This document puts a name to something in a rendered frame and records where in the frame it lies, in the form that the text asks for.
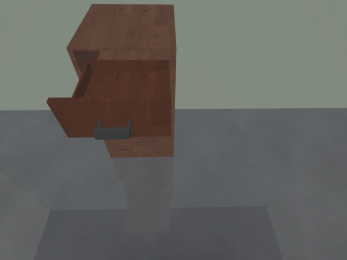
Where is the drawer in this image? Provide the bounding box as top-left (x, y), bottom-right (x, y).
top-left (46, 60), bottom-right (171, 138)

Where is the handle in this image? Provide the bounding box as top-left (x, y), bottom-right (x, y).
top-left (93, 120), bottom-right (131, 140)

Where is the cabinet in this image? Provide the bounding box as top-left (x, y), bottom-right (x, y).
top-left (67, 4), bottom-right (176, 158)

